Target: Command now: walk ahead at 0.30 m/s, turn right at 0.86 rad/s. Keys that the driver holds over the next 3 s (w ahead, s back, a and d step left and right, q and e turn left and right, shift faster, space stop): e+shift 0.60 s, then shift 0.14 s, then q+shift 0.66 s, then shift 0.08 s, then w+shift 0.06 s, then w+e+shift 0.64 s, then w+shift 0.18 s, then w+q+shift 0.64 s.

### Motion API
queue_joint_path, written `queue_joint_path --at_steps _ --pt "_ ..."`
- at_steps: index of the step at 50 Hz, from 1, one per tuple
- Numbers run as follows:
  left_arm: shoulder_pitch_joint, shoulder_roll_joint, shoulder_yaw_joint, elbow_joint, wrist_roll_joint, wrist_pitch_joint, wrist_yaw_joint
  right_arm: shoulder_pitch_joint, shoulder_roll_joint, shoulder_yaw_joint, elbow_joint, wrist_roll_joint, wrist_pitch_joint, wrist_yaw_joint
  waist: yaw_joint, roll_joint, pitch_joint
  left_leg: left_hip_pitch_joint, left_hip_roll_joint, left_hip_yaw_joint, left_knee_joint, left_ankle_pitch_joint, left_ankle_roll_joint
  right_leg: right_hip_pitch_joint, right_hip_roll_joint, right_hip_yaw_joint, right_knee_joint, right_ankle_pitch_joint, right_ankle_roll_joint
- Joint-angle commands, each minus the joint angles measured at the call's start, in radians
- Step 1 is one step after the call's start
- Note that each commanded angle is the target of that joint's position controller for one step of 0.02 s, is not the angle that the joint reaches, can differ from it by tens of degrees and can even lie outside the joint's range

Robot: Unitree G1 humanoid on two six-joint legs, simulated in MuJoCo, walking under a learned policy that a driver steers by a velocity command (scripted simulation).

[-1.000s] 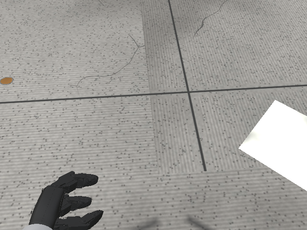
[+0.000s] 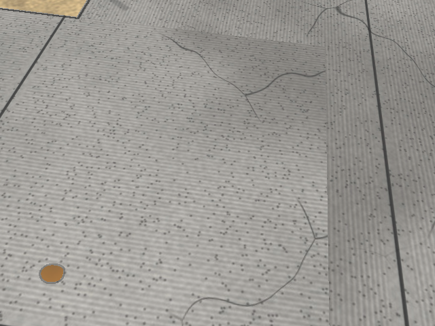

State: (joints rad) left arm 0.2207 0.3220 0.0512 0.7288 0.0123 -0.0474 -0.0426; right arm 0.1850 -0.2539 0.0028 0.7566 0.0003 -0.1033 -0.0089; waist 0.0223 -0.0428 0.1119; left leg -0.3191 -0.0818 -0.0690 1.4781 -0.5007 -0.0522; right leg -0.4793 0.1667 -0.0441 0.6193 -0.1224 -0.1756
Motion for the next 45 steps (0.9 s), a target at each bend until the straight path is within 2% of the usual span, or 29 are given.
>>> queue_joint_path --at_steps 1,2,4,5,7,10,12,15,16,17,18,19,20,21,22,24,26,28,31,34,36,37,38,39,40,41,42,43,45 --pt "-0.038 0.158 0.048 -0.146 -0.031 -0.015 0.016 0.071 -0.191 -0.05 -0.116 -0.011 0.004 -0.008 -0.078 0.199 -0.185 -0.329 0.058 -0.099 -0.042 0.031 0.001 0.322 -0.354 0.644 -0.333 0.306 -0.22" --pt "-0.044 0.151 0.048 -0.153 -0.024 -0.012 0.02 0.059 -0.196 -0.056 -0.124 -0.016 0.023 -0.014 -0.086 0.175 -0.151 -0.283 0.074 -0.101 -0.123 0.036 -0.019 0.231 -0.314 0.585 -0.34 0.39 -0.2" --pt "-0.03 0.134 0.048 -0.141 -0.03 -0.001 0.039 0.01 -0.145 -0.046 -0.149 -0.029 0.033 -0.027 -0.076 0.137 -0.146 -0.211 0.07 -0.071 -0.352 0.087 -0.05 0.124 -0.212 0.443 -0.292 0.561 -0.15" --pt "-0.017 0.146 0.055 -0.136 -0.032 0.01 0.053 -0.026 -0.116 -0.039 -0.164 -0.029 0.036 -0.032 -0.065 0.114 -0.174 -0.199 0.046 -0.054 -0.459 0.138 -0.062 0.129 -0.178 0.412 -0.263 0.618 -0.124" --pt "-0.009 0.165 0.067 -0.136 -0.044 0.046 0.082 -0.073 -0.097 -0.035 -0.178 -0.011 0.045 -0.037 -0.045 0.043 -0.268 -0.164 0.005 -0.053 -0.61 0.273 -0.075 0.183 -0.142 0.398 -0.207 0.617 -0.052" --pt "-0.01 0.157 0.073 -0.156 -0.057 0.085 0.107 -0.158 -0.106 -0.041 -0.198 0.002 0.051 -0.03 -0.008 -0.038 -0.299 -0.148 -0.023 -0.077 -0.763 0.386 -0.068 0.227 -0.124 0.445 -0.172 0.41 0.031" --pt "-0.011 0.135 0.072 -0.171 -0.046 0.094 0.109 -0.198 -0.117 -0.049 -0.205 0.0 0.044 -0.024 0.007 -0.088 -0.263 -0.148 -0.024 -0.108 -0.848 0.391 -0.057 0.248 -0.131 0.512 -0.156 0.289 0.043" --pt "-0.061 0.107 0.069 -0.21 -0.037 0.092 0.102 -0.159 -0.154 -0.076 -0.181 0.0 0.022 -0.014 -0.021 -0.125 -0.234 -0.049 0.013 -0.141 -1.039 0.438 -0.018 0.263 -0.133 0.599 -0.073 0.14 0.059" --pt "-0.069 0.084 0.061 -0.22 -0.038 0.093 0.095 -0.111 -0.152 -0.081 -0.163 -0.002 0.016 -0.012 -0.038 -0.078 -0.252 0.088 0.074 -0.145 -1.143 0.56 0.021 0.207 -0.09 0.563 0.029 -0.05 0.086" --pt "0.018 0.008 0.038 -0.212 -0.026 0.094 0.087 -0.107 -0.181 -0.087 -0.17 -0.016 0.024 -0.019 0.014 0.101 -0.307 0.294 0.284 -0.314 -1.11 0.726 0.125 0.05 -0.003 0.433 0.249 -0.459 0.13" --pt "0.075 0.056 0.044 -0.239 -0.032 0.088 0.076 -0.075 -0.197 -0.089 -0.175 -0.052 0.041 -0.022 0.049 0.282 -0.33 0.368 0.468 -0.558 -1.127 0.853 0.293 -0.113 0.051 0.297 0.414 -0.612 0.181" --pt "0.103 0.148 0.065 -0.224 -0.029 0.081 0.061 -0.077 -0.185 -0.1 -0.18 -0.037 0.049 -0.026 0.045 0.312 -0.345 0.352 0.532 -0.647 -1.13 0.736 0.364 -0.173 -0.053 0.245 0.59 -0.549 0.232" --pt "0.068 0.201 0.082 -0.194 -0.04 0.087 0.057 -0.111 -0.128 -0.088 -0.202 -0.027 0.057 -0.034 0.013 0.206 -0.284 0.297 0.444 -0.492 -1.117 0.619 0.325 -0.191 -0.097 0.227 0.652 -0.456 0.254" --pt "0.047 0.197 0.086 -0.18 -0.043 0.1 0.062 -0.131 -0.111 -0.082 -0.209 -0.021 0.072 -0.04 0.009 0.136 -0.238 0.232 0.365 -0.362 -1.116 0.517 0.269 -0.19 -0.12 0.209 0.689 -0.381 0.267" --pt "0.044 0.177 0.079 -0.184 -0.04 0.11 0.068 -0.151 -0.124 -0.083 -0.213 -0.017 0.083 -0.045 0.012 0.116 -0.202 0.163 0.326 -0.287 -1.134 0.478 0.244 -0.186 -0.136 0.177 0.708 -0.33 0.271" --pt "0.017 0.116 0.058 -0.206 -0.038 0.11 0.066 -0.135 -0.143 -0.089 -0.194 -0.025 0.095 -0.053 0.0 0.134 -0.165 0.096 0.279 -0.165 -1.173 0.519 0.241 -0.167 -0.166 0.099 0.658 -0.267 0.27" --pt "-0.015 0.086 0.046 -0.225 -0.042 0.104 0.066 -0.099 -0.152 -0.096 -0.173 -0.031 0.101 -0.056 -0.024 0.178 -0.192 0.152 0.295 -0.11 -1.185 0.553 0.265 -0.176 -0.199 0.073 0.586 -0.252 0.274" --pt "-0.037 0.084 0.044 -0.234 -0.039 0.101 0.063 -0.087 -0.164 -0.105 -0.16 -0.028 0.103 -0.054 -0.036 0.191 -0.223 0.192 0.331 -0.078 -1.187 0.556 0.282 -0.158 -0.236 0.072 0.508 -0.245 0.273" --pt "-0.045 0.072 0.039 -0.234 -0.032 0.101 0.054 -0.106 -0.193 -0.12 -0.149 -0.016 0.104 -0.043 -0.034 0.2 -0.243 0.154 0.352 -0.013 -1.187 0.532 0.273 -0.032 -0.255 0.052 0.356 -0.23 0.249" --pt "-0.021 0.072 0.042 -0.218 -0.027 0.105 0.045 -0.093 -0.205 -0.126 -0.127 0.003 0.104 -0.024 -0.029 0.217 -0.242 0.138 0.362 0.019 -1.16 0.523 0.264 0.089 -0.213 0.01 0.178 -0.245 0.213" --pt "0.046 0.065 0.048 -0.188 -0.023 0.106 0.039 -0.099 -0.198 -0.123 -0.114 0.027 0.103 -0.018 0.014 0.203 -0.242 0.114 0.356 0.045 -1.08 0.516 0.222 0.215 -0.174 -0.019 -0.051 -0.139 0.167" --pt "0.092 0.08 0.056 -0.165 -0.02 0.105 0.04 -0.056 -0.167 -0.115 -0.092 0.035 0.103 -0.016 0.022 0.166 -0.234 0.041 0.323 0.082 -1.001 0.46 0.164 0.326 -0.156 -0.003 -0.162 -0.066 0.134" --pt "0.102 0.141 0.069 -0.168 -0.019 0.102 0.048 -0.003 -0.101 -0.095 -0.084 0.011 0.102 -0.004 -0.01 -0.051 -0.218 -0.155 0.229 0.178 -0.791 0.215 0.064 0.471 -0.32 0.236 -0.256 0.126 0.068" --pt "0.043 0.217 0.072 -0.2 0.004 0.099 0.057 -0.024 -0.077 -0.079 -0.13 -0.028 0.096 0.002 -0.027 -0.308 -0.215 -0.374 0.114 0.197 -0.591 -0.152 -0.008 0.465 -0.576 0.483 -0.253 0.371 -0.112" --pt "0.062 0.14 0.053 -0.198 0.039 0.079 0.056 -0.098 -0.139 -0.099 -0.129 -0.013 0.096 -0.009 0.055 -0.191 -0.269 -0.311 0.15 0.068 -0.444 -0.144 -0.009 0.354 -0.579 0.448 -0.287 0.292 -0.166" --pt "0.015 0.08 0.03 -0.171 0.048 0.062 0.052 -0.076 -0.139 -0.101 -0.102 0.011 0.106 -0.011 0.015 -0.143 -0.232 -0.268 0.158 0.041 -0.414 -0.076 0.002 0.297 -0.505 0.338 -0.296 0.191 -0.11" --pt "-0.047 0.063 0.027 -0.158 0.035 0.049 0.051 -0.022 -0.121 -0.101 -0.063 0.016 0.119 -0.015 -0.02 -0.123 -0.205 -0.251 0.153 0.04 -0.407 -0.001 0.0 0.276 -0.443 0.247 -0.291 0.131 -0.05" --pt "-0.086 0.034 0.018 -0.151 0.023 0.038 0.055 0.009 -0.13 -0.106 -0.033 0.013 0.132 -0.02 -0.025 -0.131 -0.185 -0.23 0.139 0.019 -0.383 0.065 -0.013 0.257 -0.421 0.182 -0.288 0.162 -0.023" --pt "-0.114 0.051 0.021 -0.148 0.023 0.036 0.072 0.02 -0.168 -0.121 -0.039 0.023 0.14 -0.024 -0.036 -0.132 -0.148 -0.225 0.101 0.029 -0.307 0.115 -0.036 0.236 -0.418 0.118 -0.295 0.227 -0.025"
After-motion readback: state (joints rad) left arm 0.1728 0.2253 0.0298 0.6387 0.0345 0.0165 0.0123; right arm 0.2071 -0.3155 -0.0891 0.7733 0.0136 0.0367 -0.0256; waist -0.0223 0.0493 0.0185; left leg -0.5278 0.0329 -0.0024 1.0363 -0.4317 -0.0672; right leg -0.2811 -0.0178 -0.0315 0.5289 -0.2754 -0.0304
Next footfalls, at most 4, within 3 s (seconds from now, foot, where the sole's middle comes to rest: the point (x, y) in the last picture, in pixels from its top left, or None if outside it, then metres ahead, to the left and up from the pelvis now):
0.34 left None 0.35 0.13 -0.74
0.76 right None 0.14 -0.06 -0.74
1.22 left None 0.27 0.14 -0.74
1.78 right None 0.30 -0.10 -0.74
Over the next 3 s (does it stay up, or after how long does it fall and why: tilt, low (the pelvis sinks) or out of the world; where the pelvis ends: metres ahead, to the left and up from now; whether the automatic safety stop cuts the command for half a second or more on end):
stays up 1.12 -0.55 0.00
